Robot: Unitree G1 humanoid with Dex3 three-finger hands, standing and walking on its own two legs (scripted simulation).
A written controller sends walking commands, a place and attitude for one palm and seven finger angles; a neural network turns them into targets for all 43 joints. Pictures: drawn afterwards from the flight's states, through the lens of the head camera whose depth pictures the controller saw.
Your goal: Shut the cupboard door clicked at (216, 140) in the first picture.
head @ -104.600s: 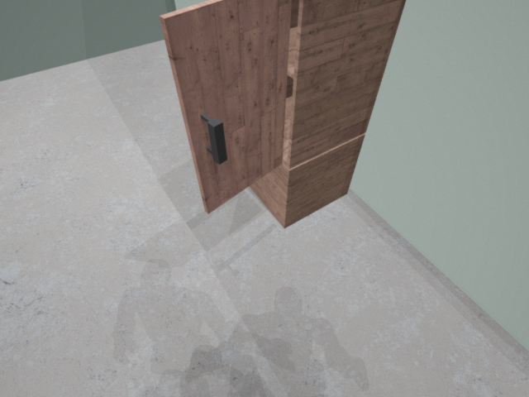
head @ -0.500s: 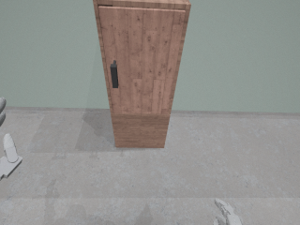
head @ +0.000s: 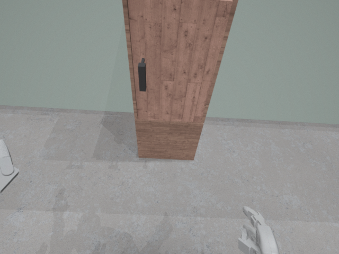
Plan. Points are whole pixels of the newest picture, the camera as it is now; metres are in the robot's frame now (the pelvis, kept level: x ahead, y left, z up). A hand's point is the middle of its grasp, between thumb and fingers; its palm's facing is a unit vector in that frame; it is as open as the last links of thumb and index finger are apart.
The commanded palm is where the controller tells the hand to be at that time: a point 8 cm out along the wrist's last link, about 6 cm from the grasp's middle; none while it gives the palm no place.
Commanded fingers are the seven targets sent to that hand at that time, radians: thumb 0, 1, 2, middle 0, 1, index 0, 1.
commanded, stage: stop stepping back and stand still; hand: left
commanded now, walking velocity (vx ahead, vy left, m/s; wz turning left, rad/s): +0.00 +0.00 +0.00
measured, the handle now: (143, 74) +0.78 +0.14 -0.04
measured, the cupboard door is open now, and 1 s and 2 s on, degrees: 0 0 0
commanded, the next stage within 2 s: let the arm hang, fingers relaxed in 0.18 s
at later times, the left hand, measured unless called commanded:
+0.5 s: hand out of the picture +0.09 +0.22 -0.12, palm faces -0.01 -0.96 -0.28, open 7.4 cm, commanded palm none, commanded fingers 0.00 0.90 0.90 -0.20 -0.30 -0.20 -0.30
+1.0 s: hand out of the picture -0.13 +0.19 -0.17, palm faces +0.07 -0.97 -0.24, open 7.4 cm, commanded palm none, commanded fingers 0.00 0.90 0.90 -0.20 -0.30 -0.20 -0.30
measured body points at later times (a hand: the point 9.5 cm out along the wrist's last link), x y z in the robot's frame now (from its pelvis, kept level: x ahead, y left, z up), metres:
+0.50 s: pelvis -0.04 +0.01 -0.01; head -0.05 +0.00 +0.44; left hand +0.08 +0.27 -0.10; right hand +0.09 -0.25 -0.12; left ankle +0.04 +0.11 -0.73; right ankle -0.05 -0.12 -0.73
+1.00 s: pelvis -0.05 +0.01 +0.00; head -0.06 +0.00 +0.45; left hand -0.13 +0.24 -0.15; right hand -0.05 -0.21 -0.16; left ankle +0.04 +0.11 -0.73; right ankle -0.05 -0.12 -0.73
